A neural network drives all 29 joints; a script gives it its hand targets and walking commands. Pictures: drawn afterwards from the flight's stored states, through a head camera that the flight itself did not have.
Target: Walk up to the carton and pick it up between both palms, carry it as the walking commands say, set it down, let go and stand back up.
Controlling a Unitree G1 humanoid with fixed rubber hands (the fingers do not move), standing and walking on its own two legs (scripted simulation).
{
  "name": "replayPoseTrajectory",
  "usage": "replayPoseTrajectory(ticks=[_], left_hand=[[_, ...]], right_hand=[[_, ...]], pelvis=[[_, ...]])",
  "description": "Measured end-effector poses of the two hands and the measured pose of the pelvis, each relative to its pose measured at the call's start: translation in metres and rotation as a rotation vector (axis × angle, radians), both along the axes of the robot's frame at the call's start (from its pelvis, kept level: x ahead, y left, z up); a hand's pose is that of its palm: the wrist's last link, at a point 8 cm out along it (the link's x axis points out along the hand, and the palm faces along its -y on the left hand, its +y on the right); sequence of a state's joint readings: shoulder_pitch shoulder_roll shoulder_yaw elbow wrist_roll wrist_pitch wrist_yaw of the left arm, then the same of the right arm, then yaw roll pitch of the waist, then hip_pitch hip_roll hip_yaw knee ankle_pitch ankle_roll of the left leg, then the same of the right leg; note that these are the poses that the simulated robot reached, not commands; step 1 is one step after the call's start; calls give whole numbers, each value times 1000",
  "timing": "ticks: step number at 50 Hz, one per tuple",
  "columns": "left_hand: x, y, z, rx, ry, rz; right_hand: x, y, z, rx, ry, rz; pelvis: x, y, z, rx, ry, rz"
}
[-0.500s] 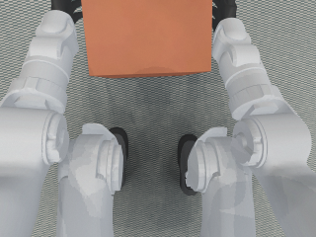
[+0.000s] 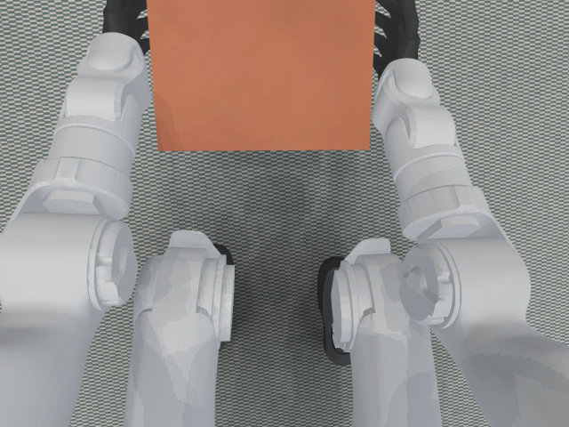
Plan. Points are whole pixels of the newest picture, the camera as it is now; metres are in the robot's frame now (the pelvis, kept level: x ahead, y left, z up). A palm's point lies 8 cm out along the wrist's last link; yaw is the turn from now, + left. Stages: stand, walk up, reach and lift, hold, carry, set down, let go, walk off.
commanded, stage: reach and lift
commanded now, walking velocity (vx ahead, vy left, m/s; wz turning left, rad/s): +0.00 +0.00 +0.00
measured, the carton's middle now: (263, 70) +0.53 +0.05 -0.20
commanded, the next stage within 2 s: none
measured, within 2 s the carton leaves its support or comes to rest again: neither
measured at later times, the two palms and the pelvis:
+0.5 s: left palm (104, 21) +0.53 +0.20 -0.09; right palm (417, 45) +0.53 -0.10 -0.08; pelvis +0.01 +0.01 +0.04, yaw +0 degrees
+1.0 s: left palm out of the picture +0.51 +0.20 +0.00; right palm (471, 31) +0.51 -0.10 +0.00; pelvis +0.01 +0.00 +0.09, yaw +1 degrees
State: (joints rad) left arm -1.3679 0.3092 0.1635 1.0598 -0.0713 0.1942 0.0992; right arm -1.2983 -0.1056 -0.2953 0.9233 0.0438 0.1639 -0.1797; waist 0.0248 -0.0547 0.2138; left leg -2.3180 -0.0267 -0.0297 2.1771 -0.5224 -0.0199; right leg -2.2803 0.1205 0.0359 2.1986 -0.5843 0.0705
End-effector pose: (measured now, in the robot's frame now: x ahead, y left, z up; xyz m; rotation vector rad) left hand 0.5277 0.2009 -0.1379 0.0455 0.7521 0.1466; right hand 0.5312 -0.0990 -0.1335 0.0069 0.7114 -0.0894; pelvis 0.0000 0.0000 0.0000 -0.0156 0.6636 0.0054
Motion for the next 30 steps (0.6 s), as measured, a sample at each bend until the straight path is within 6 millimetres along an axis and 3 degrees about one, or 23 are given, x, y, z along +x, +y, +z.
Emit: replayPoseTrajectory(ticks=[30], left_hand=[[-7,2,67,-26,-34,13]], right_hand=[[-7,2,73,4,-32,-29]], pelvis=[[9,6,49,-27,108,20]])
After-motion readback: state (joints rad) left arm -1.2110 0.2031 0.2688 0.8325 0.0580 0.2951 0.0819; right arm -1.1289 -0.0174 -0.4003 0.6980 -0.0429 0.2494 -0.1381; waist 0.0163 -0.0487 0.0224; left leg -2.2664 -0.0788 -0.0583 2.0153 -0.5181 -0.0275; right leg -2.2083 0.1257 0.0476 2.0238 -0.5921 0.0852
